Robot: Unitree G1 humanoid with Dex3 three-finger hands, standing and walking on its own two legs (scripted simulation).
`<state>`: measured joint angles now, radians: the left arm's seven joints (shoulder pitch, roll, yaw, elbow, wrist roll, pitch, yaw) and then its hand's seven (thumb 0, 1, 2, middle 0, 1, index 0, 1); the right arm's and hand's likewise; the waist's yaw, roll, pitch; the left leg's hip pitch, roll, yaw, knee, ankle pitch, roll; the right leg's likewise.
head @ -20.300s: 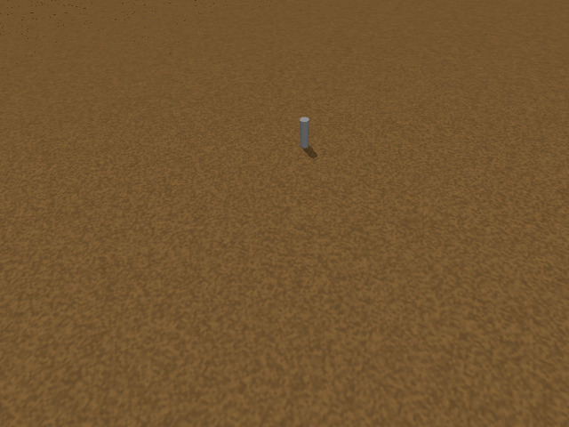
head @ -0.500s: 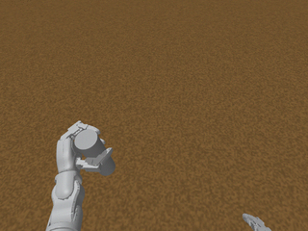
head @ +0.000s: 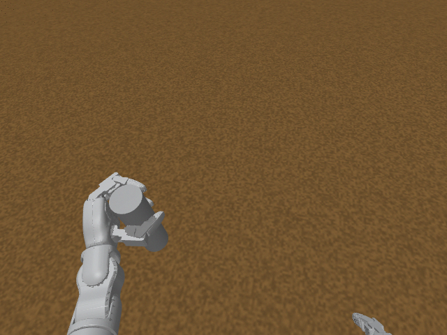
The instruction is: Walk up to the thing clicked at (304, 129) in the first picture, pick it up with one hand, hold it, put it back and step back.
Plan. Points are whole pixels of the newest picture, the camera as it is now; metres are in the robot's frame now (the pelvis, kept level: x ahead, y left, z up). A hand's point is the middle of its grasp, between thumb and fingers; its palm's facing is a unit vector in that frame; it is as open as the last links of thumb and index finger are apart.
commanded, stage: hold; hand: left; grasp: from the side
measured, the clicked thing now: (143, 222) +0.34 +0.17 +0.02
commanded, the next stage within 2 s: crouch in 0.20 s
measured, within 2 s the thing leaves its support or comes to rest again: neither
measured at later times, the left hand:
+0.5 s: hand (136, 212) +0.35 +0.18 +0.04, palm faces +0.22 -0.97 +0.01, open 8.2 cm
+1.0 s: hand (150, 242) +0.39 +0.21 -0.18, palm faces +0.28 -0.96 -0.02, open 8.1 cm
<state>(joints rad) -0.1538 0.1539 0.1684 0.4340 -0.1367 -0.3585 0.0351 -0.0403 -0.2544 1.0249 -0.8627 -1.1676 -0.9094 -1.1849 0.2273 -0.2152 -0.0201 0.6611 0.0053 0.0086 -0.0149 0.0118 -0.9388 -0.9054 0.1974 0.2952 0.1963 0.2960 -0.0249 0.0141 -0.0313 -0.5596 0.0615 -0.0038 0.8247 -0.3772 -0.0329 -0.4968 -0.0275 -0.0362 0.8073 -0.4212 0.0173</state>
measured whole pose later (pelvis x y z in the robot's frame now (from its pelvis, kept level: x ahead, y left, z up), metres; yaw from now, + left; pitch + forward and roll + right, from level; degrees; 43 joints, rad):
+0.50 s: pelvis +0.00 +0.00 +0.00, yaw +0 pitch +8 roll -1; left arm -0.17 0.15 0.18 0.50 -0.13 -0.39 0.05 -0.04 -0.26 1.03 -0.87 -1.16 -0.91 -1.18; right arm 0.21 -0.21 -0.02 0.66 0.00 0.00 -0.01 0.01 -0.90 -0.90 0.20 0.30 0.20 0.30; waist -0.03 0.01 -0.04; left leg -0.59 0.06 0.00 0.84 -0.39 -0.03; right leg -0.53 -0.03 -0.03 0.82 -0.43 0.02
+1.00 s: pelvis -0.04 +0.00 -0.17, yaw -3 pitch +30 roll -3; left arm -0.53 0.30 0.39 0.98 -0.11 -0.74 0.00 -0.04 -0.25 1.04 -0.86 -1.18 -0.90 -1.20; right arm 0.16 -0.24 -0.01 0.69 -0.07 0.01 0.07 0.01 -0.90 -0.90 0.20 0.29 0.20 0.30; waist -0.09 0.00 -0.20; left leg -1.54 0.08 -0.07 1.63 -0.62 -0.04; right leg -1.47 -0.01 -0.04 1.61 -0.67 0.01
